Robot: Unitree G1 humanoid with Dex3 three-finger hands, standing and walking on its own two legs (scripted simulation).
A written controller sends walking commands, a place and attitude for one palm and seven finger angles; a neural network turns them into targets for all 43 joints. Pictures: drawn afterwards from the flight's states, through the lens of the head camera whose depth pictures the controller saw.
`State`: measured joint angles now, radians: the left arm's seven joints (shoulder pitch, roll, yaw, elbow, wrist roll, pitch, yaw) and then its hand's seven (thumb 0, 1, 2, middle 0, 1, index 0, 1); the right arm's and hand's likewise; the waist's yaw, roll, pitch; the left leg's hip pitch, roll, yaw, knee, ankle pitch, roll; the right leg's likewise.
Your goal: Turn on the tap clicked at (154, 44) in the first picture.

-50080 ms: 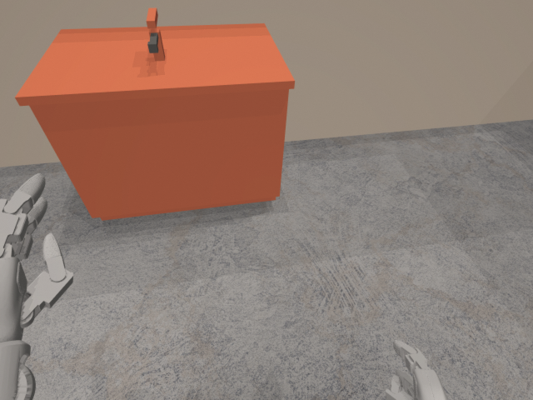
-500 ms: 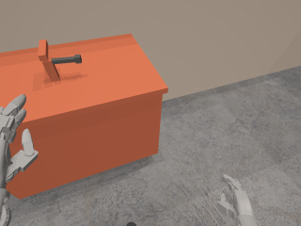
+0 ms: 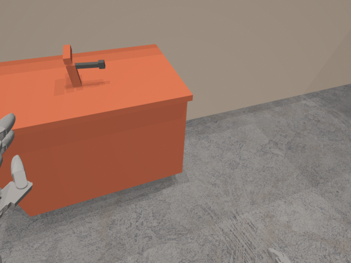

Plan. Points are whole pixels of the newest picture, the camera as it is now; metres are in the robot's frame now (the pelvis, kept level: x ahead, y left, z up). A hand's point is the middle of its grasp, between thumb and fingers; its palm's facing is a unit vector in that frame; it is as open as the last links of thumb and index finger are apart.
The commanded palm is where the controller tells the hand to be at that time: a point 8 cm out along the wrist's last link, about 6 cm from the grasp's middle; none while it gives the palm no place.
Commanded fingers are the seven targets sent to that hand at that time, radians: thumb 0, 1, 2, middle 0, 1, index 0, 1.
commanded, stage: stop stepping back and stand still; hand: left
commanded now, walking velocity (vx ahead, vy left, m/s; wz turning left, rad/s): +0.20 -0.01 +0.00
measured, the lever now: (101, 64) +0.88 +0.35 +0.04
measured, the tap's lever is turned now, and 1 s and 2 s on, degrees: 81 81 81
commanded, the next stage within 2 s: stand and check the lever's angle in 0.40 s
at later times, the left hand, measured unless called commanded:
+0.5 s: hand (24, 201) +0.17 +0.24 +0.18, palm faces +0.49 -0.77 -0.40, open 7.4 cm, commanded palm +0.13 +0.26 +0.18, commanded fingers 0.00 0.90 0.90 -0.20 -0.30 -0.20 -0.30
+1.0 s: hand (46, 196) +0.19 +0.23 +0.16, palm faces +0.41 -0.84 -0.35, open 7.4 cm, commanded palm +0.15 +0.26 +0.18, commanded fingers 0.00 0.90 0.90 -0.20 -0.30 -0.20 -0.30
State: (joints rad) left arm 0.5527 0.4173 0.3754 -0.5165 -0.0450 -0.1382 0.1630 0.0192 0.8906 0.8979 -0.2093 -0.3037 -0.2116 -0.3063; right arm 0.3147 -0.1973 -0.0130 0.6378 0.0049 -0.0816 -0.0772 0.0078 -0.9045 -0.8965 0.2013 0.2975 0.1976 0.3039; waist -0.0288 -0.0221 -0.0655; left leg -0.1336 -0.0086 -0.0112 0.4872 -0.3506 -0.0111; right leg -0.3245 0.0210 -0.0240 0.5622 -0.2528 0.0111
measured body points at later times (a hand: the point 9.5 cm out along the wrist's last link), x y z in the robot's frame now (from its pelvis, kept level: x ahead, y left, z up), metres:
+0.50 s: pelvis -0.03 -0.02 +0.00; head -0.05 -0.04 +0.44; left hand +0.14 +0.28 +0.20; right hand +0.13 -0.23 -0.11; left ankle -0.01 +0.13 -0.73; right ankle -0.01 -0.11 -0.74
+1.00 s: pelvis -0.01 -0.02 +0.01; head -0.02 -0.03 +0.46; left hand +0.17 +0.27 +0.18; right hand +0.17 -0.26 -0.08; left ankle +0.01 +0.11 -0.73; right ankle -0.01 -0.11 -0.73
